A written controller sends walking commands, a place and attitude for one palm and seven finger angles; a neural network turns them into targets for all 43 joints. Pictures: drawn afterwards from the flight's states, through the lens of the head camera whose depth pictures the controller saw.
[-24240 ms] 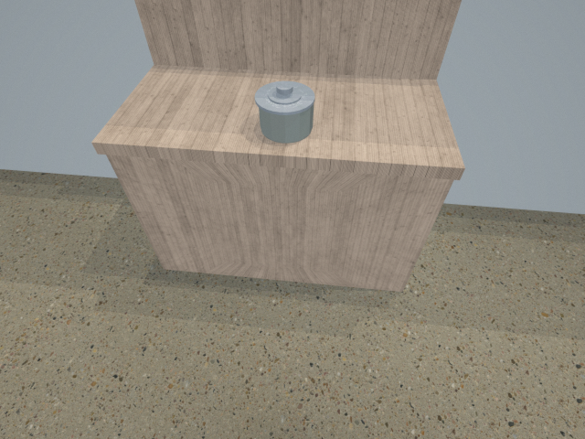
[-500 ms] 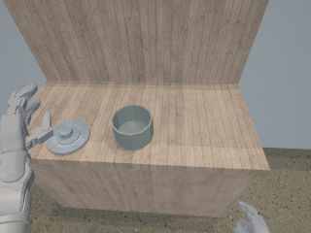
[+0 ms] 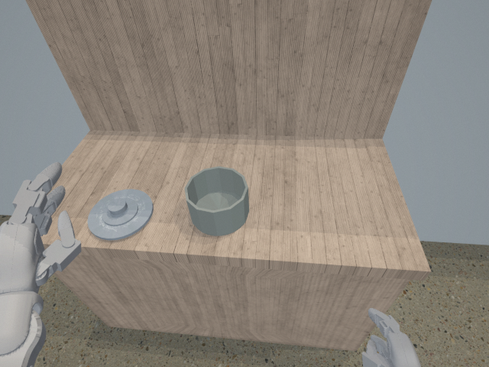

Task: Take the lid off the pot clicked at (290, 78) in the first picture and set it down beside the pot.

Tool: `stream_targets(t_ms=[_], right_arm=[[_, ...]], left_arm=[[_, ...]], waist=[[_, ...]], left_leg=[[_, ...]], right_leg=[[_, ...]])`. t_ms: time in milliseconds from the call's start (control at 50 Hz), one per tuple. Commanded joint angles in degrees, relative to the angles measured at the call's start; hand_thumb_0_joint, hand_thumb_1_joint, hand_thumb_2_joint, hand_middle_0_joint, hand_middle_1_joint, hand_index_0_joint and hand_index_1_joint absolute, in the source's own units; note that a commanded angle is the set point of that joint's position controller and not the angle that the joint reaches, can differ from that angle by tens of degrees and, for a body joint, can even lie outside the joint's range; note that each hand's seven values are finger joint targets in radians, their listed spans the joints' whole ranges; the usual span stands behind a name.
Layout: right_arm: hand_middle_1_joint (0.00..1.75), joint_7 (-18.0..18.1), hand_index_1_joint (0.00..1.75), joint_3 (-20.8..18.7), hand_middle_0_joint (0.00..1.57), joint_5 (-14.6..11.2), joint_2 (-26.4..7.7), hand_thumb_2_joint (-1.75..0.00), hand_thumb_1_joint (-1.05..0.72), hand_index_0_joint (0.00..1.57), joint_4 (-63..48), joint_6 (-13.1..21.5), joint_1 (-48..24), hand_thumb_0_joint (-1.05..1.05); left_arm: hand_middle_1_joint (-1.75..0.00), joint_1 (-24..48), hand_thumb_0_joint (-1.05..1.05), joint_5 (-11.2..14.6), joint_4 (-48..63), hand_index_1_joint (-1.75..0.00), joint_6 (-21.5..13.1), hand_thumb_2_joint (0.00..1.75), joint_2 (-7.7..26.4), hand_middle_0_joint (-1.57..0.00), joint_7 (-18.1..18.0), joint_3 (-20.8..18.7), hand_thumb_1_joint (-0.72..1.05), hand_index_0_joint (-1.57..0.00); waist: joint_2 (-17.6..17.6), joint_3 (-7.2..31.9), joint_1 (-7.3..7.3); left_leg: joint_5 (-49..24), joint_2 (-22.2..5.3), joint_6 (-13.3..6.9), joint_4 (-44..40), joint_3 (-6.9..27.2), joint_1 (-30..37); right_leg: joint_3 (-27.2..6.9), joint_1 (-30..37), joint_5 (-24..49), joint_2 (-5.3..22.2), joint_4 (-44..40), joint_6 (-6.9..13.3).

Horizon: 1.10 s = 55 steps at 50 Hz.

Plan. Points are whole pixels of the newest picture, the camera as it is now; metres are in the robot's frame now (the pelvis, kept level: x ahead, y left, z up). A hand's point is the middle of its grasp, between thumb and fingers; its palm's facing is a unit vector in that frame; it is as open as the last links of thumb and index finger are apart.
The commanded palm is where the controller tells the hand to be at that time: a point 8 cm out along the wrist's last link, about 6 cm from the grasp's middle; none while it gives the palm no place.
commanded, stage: draw the hand back to the body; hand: left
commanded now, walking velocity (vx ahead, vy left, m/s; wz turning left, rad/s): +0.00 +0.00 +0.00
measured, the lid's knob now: (117, 206) +0.47 +0.37 -0.07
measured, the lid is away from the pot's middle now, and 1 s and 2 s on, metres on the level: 0.25 0.25 0.25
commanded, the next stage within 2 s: step back with the hand held close in 0.40 s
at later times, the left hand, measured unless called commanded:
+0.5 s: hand (42, 283) +0.17 +0.26 +0.15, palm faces +0.37 -0.85 -0.38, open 7.4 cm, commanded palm +0.12 +0.31 +0.17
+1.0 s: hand (6, 300) +0.15 +0.30 +0.15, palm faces +0.25 -0.82 -0.52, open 7.4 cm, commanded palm +0.09 +0.34 +0.17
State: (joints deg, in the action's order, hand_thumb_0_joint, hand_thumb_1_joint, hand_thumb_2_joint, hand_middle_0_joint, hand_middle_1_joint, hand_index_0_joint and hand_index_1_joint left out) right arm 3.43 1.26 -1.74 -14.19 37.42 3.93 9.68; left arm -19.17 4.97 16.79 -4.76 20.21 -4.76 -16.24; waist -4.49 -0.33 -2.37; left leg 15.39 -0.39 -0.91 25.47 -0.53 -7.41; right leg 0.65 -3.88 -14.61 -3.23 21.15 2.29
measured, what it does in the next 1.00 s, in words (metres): shifts its weight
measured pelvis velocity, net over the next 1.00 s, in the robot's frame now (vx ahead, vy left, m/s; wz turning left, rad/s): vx -0.04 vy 0.06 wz -0.03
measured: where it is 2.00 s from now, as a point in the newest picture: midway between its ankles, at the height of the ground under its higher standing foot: outside the picture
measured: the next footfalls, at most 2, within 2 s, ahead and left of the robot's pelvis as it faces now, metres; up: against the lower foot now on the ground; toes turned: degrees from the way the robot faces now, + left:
none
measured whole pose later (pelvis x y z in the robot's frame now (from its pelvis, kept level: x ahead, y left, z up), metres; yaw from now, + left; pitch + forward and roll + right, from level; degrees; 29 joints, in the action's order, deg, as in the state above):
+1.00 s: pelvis -0.04 +0.06 -0.01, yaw -2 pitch +0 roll -1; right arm 3.1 -0.2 -0.9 -12.4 31.3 3.1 11.6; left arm -37.7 2.5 36.6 -10.6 25.7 -4.8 -22.8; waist 1.5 -3.9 -1.3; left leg 14.0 3.6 -6.3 30.6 -4.3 -17.1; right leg -0.2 -15.4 -14.7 2.3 29.5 -1.3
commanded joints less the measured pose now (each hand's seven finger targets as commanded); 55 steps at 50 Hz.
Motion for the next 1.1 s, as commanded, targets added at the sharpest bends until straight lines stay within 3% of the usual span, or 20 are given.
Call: stream_targets(t_ms=[0,60,140,220,300,380,420,460,480,500,520,580,620,700,740,800,840,900,1000,1080], right_arm=[[0.3,0.6,0.3,-2.0,0.2,0.2,-5.9,-0.9,-0.9,0.2,-10.1,3.2,-8.0,0.0],[0.3,0.6,0.3,-2.0,0.2,0.3,-5.7,-0.9,-0.9,0.2,-10.6,3.6,-8.3,0.0],[0.3,0.5,0.3,-2.1,0.2,0.4,-5.4,-0.9,-0.9,0.2,-10.9,3.6,-8.3,0.0],[0.3,0.4,0.3,-2.1,0.2,0.7,-5.2,-0.9,-0.9,0.2,-11.0,4.0,-8.1,0.0],[0.3,0.8,0.3,-2.0,0.2,0.6,-5.3,-0.9,-0.9,0.2,-10.8,3.5,-8.0,0.0],[0.3,0.8,0.3,-2.0,0.2,0.7,-5.2,-0.9,-0.9,0.2,-11.1,3.6,-8.0,0.0],[0.3,0.7,0.3,-1.9,0.2,0.7,-5.4,-0.9,-0.9,0.2,-11.2,3.4,-8.0,0.0],[0.3,0.5,0.3,-1.7,0.2,0.8,-5.3,-0.9,-0.9,0.2,-11.4,3.6,-8.0,0.0],[0.3,0.5,0.3,-1.7,0.2,0.9,-5.3,-0.9,-0.9,0.2,-11.4,3.8,-7.7,0.0],[0.3,1.0,0.3,-1.3,0.2,0.4,-5.2,-0.9,-0.9,0.2,-13.7,2.8,-6.9,0.0],[0.3,1.2,0.3,-1.1,0.2,1.2,-4.3,-0.9,-0.9,0.2,-11.5,2.4,-6.3,0.0],[0.3,0.9,0.3,-1.8,0.2,1.1,-5.1,-0.9,-0.9,0.2,-12.1,2.2,-6.5,0.0],[0.3,0.7,0.3,-2.3,0.2,1.0,-5.6,-0.9,-0.9,0.2,-12.8,2.1,-6.0,0.0],[0.3,0.1,0.3,-3.0,0.2,0.9,-5.7,-0.9,-0.9,0.2,-14.5,1.0,-5.7,0.0],[0.3,0.0,0.3,-3.3,0.2,0.8,-5.7,-0.9,-0.9,0.2,-15.1,0.5,-5.9,0.0],[0.3,0.2,0.3,-3.7,0.2,0.5,-5.5,-0.9,-0.9,0.2,-15.7,0.2,-4.9,0.0],[0.3,0.2,0.3,-4.0,0.2,0.5,-5.7,-0.9,-0.9,0.2,-15.9,0.6,-4.4,0.0],[0.3,0.3,0.3,-4.3,0.2,0.8,-5.9,-0.9,-0.9,0.2,-15.5,1.9,-3.0,0.0],[0.3,0.8,0.3,-4.2,0.2,0.6,-6.7,-0.9,-0.9,0.2,-15.1,3.4,-1.8,0.0],[0.3,1.1,0.3,-4.3,0.2,0.3,-6.6,-0.9,-0.9,0.2,-15.8,3.8,-1.7,0.0]], left_arm=[[-0.3,2.2,0.0,0.3,14.3,-0.3,-3.7,0.9,11.2,-0.2,-0.8,-7.0,0.9,-0.2],[-0.3,1.2,0.0,-0.1,18.9,-0.3,-4.0,0.9,11.4,-0.2,-0.9,-6.7,0.9,-0.2],[-0.3,-5.1,0.0,-0.1,21.4,-0.3,-3.7,0.9,10.7,-0.2,-1.0,-6.7,0.9,-0.2],[-0.3,-9.0,0.0,-0.5,24.7,-0.3,-3.6,0.9,10.0,-0.2,-1.2,-6.4,0.9,-0.2],[-0.3,-7.5,0.0,-0.5,23.0,-0.3,-3.1,0.9,9.6,-0.2,-1.6,-6.1,0.9,-0.2],[-0.3,-8.9,0.0,-0.6,23.4,-0.3,-3.0,0.9,8.8,-0.2,-1.4,-5.4,0.9,-0.2],[-0.3,-8.2,0.0,-0.6,23.9,-0.3,-2.8,0.9,8.5,-0.2,-1.4,-4.9,0.9,-0.2],[-0.3,-6.7,0.0,-0.9,25.6,-0.3,-3.0,0.9,9.3,-0.2,-1.5,-5.2,0.9,-0.2],[-0.3,-7.4,0.0,-0.9,26.3,-0.3,-3.1,0.9,10.0,-0.2,-1.7,-6.0,0.9,-0.2],[-0.3,2.9,0.0,-0.4,31.4,-0.3,-6.2,0.9,19.5,-0.2,-2.1,-16.8,0.9,-0.2],[-0.3,-1.4,0.0,-0.5,25.4,-0.3,-7.0,0.9,16.2,-0.2,-1.6,-14.7,0.9,-0.2],[-0.3,-6.7,0.0,-1.1,22.8,-0.3,-7.6,0.9,10.8,-0.2,-0.2,-10.3,0.9,-0.2],[-0.3,-10.3,0.0,-1.2,23.6,-0.3,-7.8,0.9,9.4,-0.2,0.1,-9.1,0.9,-0.2],[-0.3,-16.6,0.0,-1.7,28.2,-0.3,-8.4,0.9,11.1,-0.2,0.1,-11.3,0.9,-0.2],[-0.3,-18.2,0.0,-1.7,30.1,-0.3,-8.8,0.9,14.1,-0.2,-0.4,-14.3,0.9,-0.2],[-0.3,-20.0,0.0,-1.6,32.2,-0.3,-9.4,0.9,13.4,-0.2,-0.7,-14.2,0.9,-0.2],[-0.3,-19.3,0.0,-1.7,33.5,-0.3,-9.6,0.9,14.4,-0.2,-1.0,-14.7,0.9,-0.2],[-0.3,-19.0,0.0,-2.0,32.1,-0.3,-9.7,0.9,13.1,-0.2,-1.4,-13.7,0.9,-0.2],[-0.3,-15.7,0.0,-2.3,29.6,-0.3,-9.5,0.9,11.1,-0.2,-1.8,-11.9,0.9,-0.2],[-0.3,-15.7,0.0,-2.7,29.5,-0.3,-9.9,0.9,11.2,-0.2,-2.0,-12.2,0.9,-0.2]], waist=[[3.3,5.4,-0.43],[0.7,5.6,-0.47],[2.7,4.8,-0.78],[0.8,4.4,-0.93],[1.5,1.9,-0.55],[3.0,2.8,-0.69],[2.7,2.3,-0.57],[0.1,2.7,-0.66],[-0.2,3.3,-1.0],[2.2,-2.9,-0.48],[6.8,-3.8,0.14],[5.2,1.0,0.64],[3.2,4.9,0.47],[2.1,10.6,0.12],[1.8,11.2,0.11],[-0.4,10.7,0.55],[-2.9,9.5,0.68],[-5.6,6.5,0.9],[0.7,3.1,1.63],[2.5,3.1,1.93]], left_leg=[[-13.3,-2.0,-2.0,-1.1,-0.2,6.2],[-13.0,-2.0,-1.9,-1.2,0.0,6.7],[-13.5,-2.3,-1.7,-1.3,0.6,6.0],[-13.8,-2.4,-1.5,-1.2,1.0,5.4],[-10.6,-2.5,-1.3,-2.1,1.5,4.4],[-10.7,-2.5,-1.3,-2.3,2.0,4.4],[-10.7,-2.4,-1.2,-2.4,2.2,4.1],[-10.2,-2.5,-0.9,-2.8,2.6,4.3],[-10.9,-2.6,-0.8,-2.9,2.8,4.2],[-4.7,-3.5,-2.5,-2.6,3.3,0.3],[-3.5,-3.4,-2.7,-1.7,3.6,-0.4],[-8.4,-4.2,-3.1,-1.4,3.2,1.4],[-13.9,-5.0,-3.4,-1.0,3.3,2.0],[-24.1,-7.0,-3.8,-0.7,4.8,2.1],[-25.8,-7.4,-3.7,-0.7,5.6,0.5],[-27.9,-8.4,-3.7,-0.7,6.6,-0.9],[-28.2,-9.6,-3.8,-2.3,8.3,-1.1],[-21.3,-11.3,-4.2,-4.3,9.3,-4.0],[-3.3,-11.4,-4.4,-5.4,10.2,-12.2],[9.7,-9.7,-4.3,-5.7,10.2,-17.7]], right_leg=[[-0.3,-4.9,15.7,4.5,-3.6,-0.6],[-0.7,-5.2,14.8,4.6,-3.6,-0.4],[-0.3,-5.1,14.4,4.5,-3.5,-0.3],[-0.1,-5.4,13.9,4.5,-3.0,-0.1],[0.1,-6.8,10.0,4.3,-3.5,-0.1],[0.3,-6.4,9.5,4.2,-3.2,-0.1],[0.4,-6.3,9.5,4.2,-3.2,0.0],[0.2,-6.3,8.4,4.0,-3.0,0.2],[0.4,-5.5,9.0,4.0,-2.6,0.3],[-7.2,-10.3,13.4,6.6,-5.0,0.0],[-7.4,-10.9,14.7,8.0,-5.2,0.1],[-7.4,-9.1,19.2,8.6,-2.2,-0.7],[-6.2,-7.2,22.2,8.8,0.1,-1.4],[-3.8,-5.5,21.9,8.0,4.2,-2.1],[-3.8,-5.0,20.7,8.0,5.5,-2.0],[-2.6,-6.0,15.4,7.6,7.2,-2.2],[-1.8,-8.1,7.4,6.9,8.7,-2.5],[-0.8,-9.6,-1.7,6.4,10.1,-2.6],[-0.8,-7.3,0.1,7.5,9.4,-2.4],[-1.5,-5.2,4.0,8.0,9.7,-2.2]])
